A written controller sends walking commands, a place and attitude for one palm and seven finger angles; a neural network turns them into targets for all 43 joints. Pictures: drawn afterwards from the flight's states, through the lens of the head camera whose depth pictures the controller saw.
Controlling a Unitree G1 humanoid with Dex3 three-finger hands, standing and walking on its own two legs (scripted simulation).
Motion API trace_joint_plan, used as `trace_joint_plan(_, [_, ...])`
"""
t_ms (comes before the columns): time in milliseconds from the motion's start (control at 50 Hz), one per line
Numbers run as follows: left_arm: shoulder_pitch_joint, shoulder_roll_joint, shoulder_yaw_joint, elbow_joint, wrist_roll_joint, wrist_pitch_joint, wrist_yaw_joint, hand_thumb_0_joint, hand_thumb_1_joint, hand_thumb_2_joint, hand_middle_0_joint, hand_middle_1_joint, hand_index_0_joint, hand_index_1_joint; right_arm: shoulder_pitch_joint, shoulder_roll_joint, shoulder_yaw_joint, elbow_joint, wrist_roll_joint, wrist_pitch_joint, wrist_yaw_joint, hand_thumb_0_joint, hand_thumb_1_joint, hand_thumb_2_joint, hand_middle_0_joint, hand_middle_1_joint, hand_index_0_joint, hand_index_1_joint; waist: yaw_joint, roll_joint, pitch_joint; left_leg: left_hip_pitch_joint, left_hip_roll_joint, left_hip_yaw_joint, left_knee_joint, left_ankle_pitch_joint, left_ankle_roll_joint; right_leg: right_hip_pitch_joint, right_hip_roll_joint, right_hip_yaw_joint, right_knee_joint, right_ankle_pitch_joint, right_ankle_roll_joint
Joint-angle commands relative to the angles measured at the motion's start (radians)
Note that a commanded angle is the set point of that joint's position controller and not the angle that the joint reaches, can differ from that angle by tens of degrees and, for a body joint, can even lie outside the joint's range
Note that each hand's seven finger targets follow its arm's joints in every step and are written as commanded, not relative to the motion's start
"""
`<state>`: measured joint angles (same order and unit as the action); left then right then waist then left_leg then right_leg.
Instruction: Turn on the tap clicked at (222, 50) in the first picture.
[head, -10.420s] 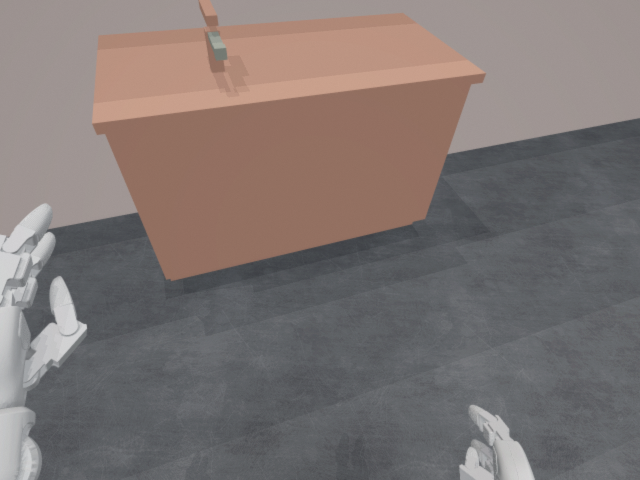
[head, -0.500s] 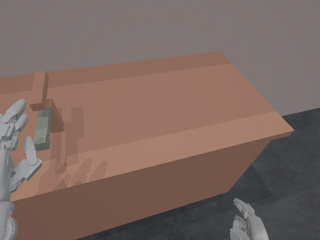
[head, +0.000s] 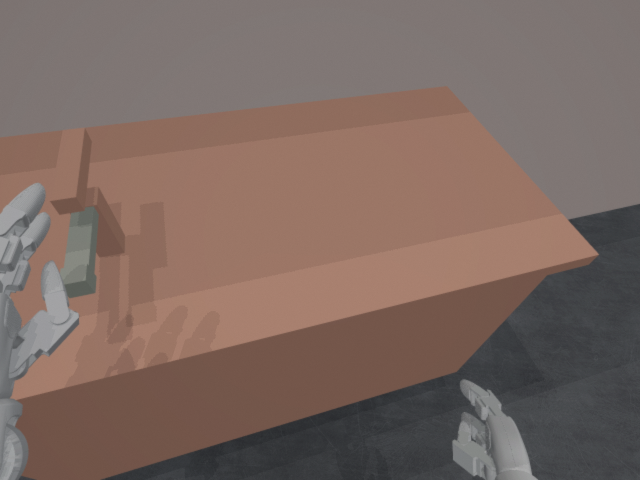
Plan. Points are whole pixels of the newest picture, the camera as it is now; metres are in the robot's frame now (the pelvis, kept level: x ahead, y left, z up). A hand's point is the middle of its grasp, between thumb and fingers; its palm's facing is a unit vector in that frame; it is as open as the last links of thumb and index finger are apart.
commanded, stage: shuffle to correct the standing spot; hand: left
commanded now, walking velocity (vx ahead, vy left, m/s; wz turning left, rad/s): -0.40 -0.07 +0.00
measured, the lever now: (78, 280) +0.30 +0.32 +0.07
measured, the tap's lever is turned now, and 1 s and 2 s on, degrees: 0 0 0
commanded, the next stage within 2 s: come to a stop and stand still in 0.40 s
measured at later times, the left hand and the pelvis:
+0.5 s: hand (67, 422) +0.14 +0.21 +0.15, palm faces +0.36 -0.81 -0.46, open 7.4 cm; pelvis -0.08 -0.03 -0.01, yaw +2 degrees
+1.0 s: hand out of the picture +0.07 +0.21 +0.14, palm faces +0.35 -0.86 -0.36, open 7.4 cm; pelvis -0.15 -0.03 -0.01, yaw +0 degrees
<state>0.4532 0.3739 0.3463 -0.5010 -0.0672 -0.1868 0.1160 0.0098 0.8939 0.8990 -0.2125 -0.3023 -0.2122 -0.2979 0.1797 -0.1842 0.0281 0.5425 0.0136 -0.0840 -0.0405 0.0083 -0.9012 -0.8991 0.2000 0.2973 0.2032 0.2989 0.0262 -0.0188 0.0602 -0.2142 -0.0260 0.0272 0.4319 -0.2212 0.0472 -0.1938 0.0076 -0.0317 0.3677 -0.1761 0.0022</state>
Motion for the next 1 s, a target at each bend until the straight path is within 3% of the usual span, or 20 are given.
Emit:
trace_joint_plan(0, [-0.049, 0.143, 0.097, -0.252, -0.004, -0.086, 0.009, 0.000, 0.900, 0.900, -0.200, -0.300, -0.200, -0.300, -0.060, -0.130, -0.062, -0.161, -0.005, -0.048, -0.009, 0.000, -0.900, -0.900, 0.200, 0.300, 0.200, 0.300, 0.002, 0.144, -0.191, 0.040, 0.190, -0.134, -0.055, 0.442, -0.055, 0.056, -0.043, 0.042, 0.066, 0.136, -0.025])
trace_joint_plan(80, [-0.017, 0.145, 0.112, -0.274, -0.006, -0.108, 0.003, 0.000, 0.900, 0.900, -0.200, -0.300, -0.200, -0.300, -0.062, -0.126, -0.057, -0.151, -0.021, -0.059, -0.003, 0.000, -0.900, -0.900, 0.200, 0.300, 0.200, 0.300, 0.004, 0.173, -0.207, 0.013, 0.241, -0.153, -0.041, 0.464, -0.021, 0.019, -0.041, 0.034, 0.119, 0.016, -0.025])
trace_joint_plan(180, [0.023, 0.153, 0.149, -0.267, -0.012, -0.127, 0.002, 0.000, 0.900, 0.900, -0.200, -0.300, -0.200, -0.300, -0.055, -0.125, -0.068, -0.149, -0.018, -0.069, -0.001, 0.000, -0.900, -0.900, 0.200, 0.300, 0.200, 0.300, 0.002, 0.093, -0.229, -0.092, 0.205, -0.140, 0.069, 0.296, -0.018, 0.062, -0.083, 0.086, 0.081, 0.204, -0.054])
trace_joint_plan(260, [0.036, 0.184, 0.183, -0.241, -0.012, -0.137, 0.025, 0.000, 0.900, 0.900, -0.200, -0.300, -0.200, -0.300, -0.021, -0.113, -0.093, -0.113, -0.009, -0.072, -0.005, 0.000, -0.900, -0.900, 0.200, 0.300, 0.200, 0.300, -0.023, -0.096, -0.241, -0.067, 0.027, -0.066, 0.369, -0.113, -0.066, -0.106, -0.324, 0.326, -0.076, 0.312, -0.176])
trace_joint_plan(300, [0.033, 0.181, 0.176, -0.258, -0.006, -0.134, 0.032, 0.000, 0.900, 0.900, -0.200, -0.300, -0.200, -0.300, -0.060, -0.103, -0.091, -0.121, -0.008, -0.066, -0.003, 0.000, -0.900, -0.900, 0.200, 0.300, 0.200, 0.300, -0.001, -0.126, -0.219, -0.161, 0.017, -0.105, 0.491, -0.256, -0.059, -0.092, -0.375, 0.329, -0.101, 0.202, -0.206])
trace_joint_plan(400, [0.132, 0.172, 0.185, -0.222, 0.010, -0.116, 0.057, 0.000, 0.900, 0.900, -0.200, -0.300, -0.200, -0.300, -0.065, -0.080, -0.061, -0.102, -0.018, -0.043, -0.020, 0.000, -0.900, -0.900, 0.200, 0.300, 0.200, 0.300, -0.005, -0.090, -0.256, -0.161, 0.029, -0.044, 0.199, -0.207, -0.054, 0.030, -0.286, 0.208, -0.010, 0.303, -0.162])
trace_joint_plan(440, [0.104, 0.187, 0.188, -0.262, 0.009, -0.129, 0.060, 0.000, 0.900, 0.900, -0.200, -0.300, -0.200, -0.300, -0.027, -0.088, -0.068, -0.096, -0.021, -0.038, -0.027, 0.000, -0.900, -0.900, 0.200, 0.300, 0.200, 0.300, -0.020, -0.086, -0.286, -0.070, 0.023, 0.003, 0.046, -0.089, -0.045, 0.033, -0.247, 0.168, 0.006, 0.266, -0.118])
trace_joint_plan(480, [0.080, 0.184, 0.167, -0.299, 0.001, -0.141, 0.059, 0.000, 0.900, 0.900, -0.200, -0.300, -0.200, -0.300, -0.011, -0.102, -0.076, -0.098, -0.018, -0.043, -0.037, 0.000, -0.900, -0.900, 0.200, 0.300, 0.200, 0.300, -0.024, -0.019, -0.292, 0.014, 0.088, -0.008, -0.070, 0.098, -0.028, 0.029, -0.178, 0.101, 0.098, 0.268, -0.065])
trace_joint_plan(520, [0.061, 0.201, 0.178, -0.343, -0.004, -0.145, 0.052, 0.000, 0.900, 0.900, -0.200, -0.300, -0.200, -0.300, -0.008, -0.134, -0.092, -0.123, -0.006, -0.067, -0.038, 0.000, -0.900, -0.900, 0.200, 0.300, 0.200, 0.300, -0.012, 0.122, -0.286, 0.069, 0.240, -0.110, -0.105, 0.290, 0.018, -0.039, -0.067, 0.036, 0.219, 0.093, 0.001])
trace_joint_plan(560, [0.042, 0.234, 0.219, -0.357, -0.004, -0.117, 0.050, 0.000, 0.900, 0.900, -0.200, -0.300, -0.200, -0.300, -0.042, -0.117, -0.086, -0.118, -0.016, -0.087, -0.038, 0.000, -0.900, -0.900, 0.200, 0.300, 0.200, 0.300, -0.010, 0.334, -0.257, 0.037, 0.334, -0.194, -0.098, 0.339, 0.078, -0.171, -0.034, 0.026, 0.435, -0.246, 0.013])
trace_joint_plan(600, [-0.021, 0.167, 0.162, -0.335, 0.009, -0.101, 0.048, 0.000, 0.900, 0.900, -0.200, -0.300, -0.200, -0.300, -0.031, -0.120, -0.087, -0.101, -0.012, -0.103, -0.027, 0.000, -0.900, -0.900, 0.200, 0.300, 0.200, 0.300, -0.021, 0.235, -0.154, -0.044, 0.311, -0.159, -0.076, 0.294, 0.087, -0.155, -0.020, 0.042, 0.449, -0.254, 0.004])
trace_joint_plan(680, [-0.088, 0.102, 0.085, -0.176, 0.029, -0.051, 0.032, 0.000, 0.900, 0.900, -0.200, -0.300, -0.200, -0.300, -0.014, -0.154, -0.096, -0.092, 0.017, -0.097, 0.012, 0.000, -0.900, -0.900, 0.200, 0.300, 0.200, 0.300, -0.026, 0.151, -0.092, -0.100, 0.191, -0.090, 0.023, -0.029, 0.023, 0.030, -0.009, -0.025, 0.055, -0.061, -0.002])
trace_joint_plan(720, [-0.134, 0.121, 0.086, -0.093, 0.038, -0.043, 0.024, 0.000, 0.900, 0.900, -0.200, -0.300, -0.200, -0.300, -0.021, -0.142, -0.083, -0.084, 0.016, -0.082, 0.014, 0.000, -0.900, -0.900, 0.200, 0.300, 0.200, 0.300, -0.044, 0.059, -0.042, -0.199, 0.121, -0.070, 0.062, -0.304, 0.005, 0.052, -0.055, 0.058, -0.018, -0.129, -0.019])
trace_joint_plan(740, [-0.164, 0.128, 0.089, -0.079, 0.041, -0.039, 0.023, 0.000, 0.900, 0.900, -0.200, -0.300, -0.200, -0.300, -0.027, -0.137, -0.081, -0.087, 0.013, -0.073, 0.011, 0.000, -0.900, -0.900, 0.200, 0.300, 0.200, 0.300, -0.045, -0.003, -0.020, -0.215, 0.074, -0.048, 0.103, -0.369, -0.005, -0.015, -0.092, 0.140, -0.070, -0.311, -0.042])
trace_joint_plan(780, [-0.121, 0.122, 0.062, -0.083, 0.029, -0.013, 0.011, 0.000, 0.900, 0.900, -0.200, -0.300, -0.200, -0.300, -0.018, -0.137, -0.097, -0.093, 0.016, -0.054, 0.007, 0.000, -0.900, -0.900, 0.200, 0.300, 0.200, 0.300, -0.041, -0.198, -0.007, -0.079, -0.005, 0.006, 0.361, -0.257, -0.015, -0.256, -0.216, 0.333, -0.217, -0.619, -0.118])
trace_joint_plan(800, [-0.126, 0.127, 0.063, -0.103, 0.024, -0.007, 0.012, 0.000, 0.900, 0.900, -0.200, -0.300, -0.200, -0.300, -0.035, -0.121, -0.084, -0.091, 0.014, -0.050, 0.003, 0.000, -0.900, -0.900, 0.200, 0.300, 0.200, 0.300, -0.042, -0.209, -0.003, -0.039, -0.003, 0.007, 0.413, -0.209, -0.016, -0.330, -0.250, 0.345, -0.230, -0.627, -0.142])
trace_joint_plan(840, [-0.122, 0.142, 0.080, -0.135, 0.025, -0.004, 0.019, 0.000, 0.900, 0.900, -0.200, -0.300, -0.200, -0.300, -0.041, -0.103, -0.057, -0.080, 0.004, -0.039, 0.004, 0.000, -0.900, -0.900, 0.200, 0.300, 0.200, 0.300, -0.052, -0.150, -0.046, 0.036, 0.003, 0.020, 0.329, -0.172, -0.014, -0.362, -0.216, 0.229, -0.174, -0.563, -0.135])
trace_joint_plan(900, [-0.112, 0.173, 0.115, -0.225, 0.025, -0.024, 0.032, 0.000, 0.900, 0.900, -0.200, -0.300, -0.200, -0.300, -0.037, -0.112, -0.053, -0.098, 0.000, -0.044, -0.009, 0.000, -0.900, -0.900, 0.200, 0.300, 0.200, 0.300, -0.049, 0.046, -0.075, 0.035, 0.024, -0.034, -0.034, -0.242, 0.002, -0.238, -0.089, 0.098, 0.069, -0.496, -0.073])
trace_joint_plan(940, [-0.129, 0.191, 0.142, -0.337, 0.031, -0.044, 0.047, 0.000, 0.900, 0.900, -0.200, -0.300, -0.200, -0.300, -0.035, -0.146, -0.083, -0.119, 0.001, -0.062, -0.009, 0.000, -0.900, -0.900, 0.200, 0.300, 0.200, 0.300, -0.043, 0.311, -0.099, 0.010, 0.242, -0.346, -0.234, -0.260, 0.107, -0.218, 0.083, -0.027, 0.515, -0.320, -0.009])
trace_joint_plan(980, [-0.086, 0.190, 0.157, -0.303, 0.030, -0.053, 0.042, 0.000, 0.900, 0.900, -0.200, -0.300, -0.200, -0.300, -0.045, -0.105, -0.078, -0.102, -0.012, -0.082, 0.004, 0.000, -0.900, -0.900, 0.200, 0.300, 0.200, 0.300, -0.050, 0.330, -0.040, -0.050, 0.296, -0.476, -0.284, -0.330, 0.149, -0.355, 0.036, 0.071, 0.763, -0.249, -0.012])
